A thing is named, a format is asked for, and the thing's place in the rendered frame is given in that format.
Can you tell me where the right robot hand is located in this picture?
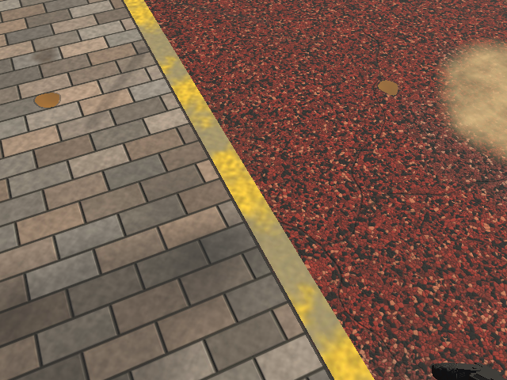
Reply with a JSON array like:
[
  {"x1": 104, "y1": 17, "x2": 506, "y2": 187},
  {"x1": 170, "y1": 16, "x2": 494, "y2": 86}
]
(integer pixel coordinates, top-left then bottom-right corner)
[{"x1": 432, "y1": 363, "x2": 507, "y2": 380}]

